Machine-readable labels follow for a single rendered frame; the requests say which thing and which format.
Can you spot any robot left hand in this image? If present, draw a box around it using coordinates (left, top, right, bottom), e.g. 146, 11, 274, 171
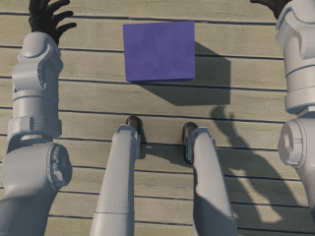
29, 0, 77, 46

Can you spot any robot left upper arm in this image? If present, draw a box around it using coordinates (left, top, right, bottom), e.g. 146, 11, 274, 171
0, 143, 73, 236

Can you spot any carton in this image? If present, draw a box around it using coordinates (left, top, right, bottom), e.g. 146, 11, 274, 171
122, 21, 195, 84

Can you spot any robot right upper arm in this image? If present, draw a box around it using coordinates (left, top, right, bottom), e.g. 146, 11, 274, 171
278, 118, 315, 223

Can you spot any right robot forearm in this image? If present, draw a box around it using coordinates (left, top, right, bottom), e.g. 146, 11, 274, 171
276, 0, 315, 118

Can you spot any left robot forearm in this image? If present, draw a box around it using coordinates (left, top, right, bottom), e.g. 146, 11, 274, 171
0, 31, 64, 191

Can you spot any robot left foot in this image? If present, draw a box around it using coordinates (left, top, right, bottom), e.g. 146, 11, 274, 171
126, 115, 141, 135

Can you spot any robot right hand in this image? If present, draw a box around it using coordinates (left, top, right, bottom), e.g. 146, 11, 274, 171
250, 0, 292, 19

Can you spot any left robot shin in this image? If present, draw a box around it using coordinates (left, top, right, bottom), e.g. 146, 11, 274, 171
112, 124, 137, 141

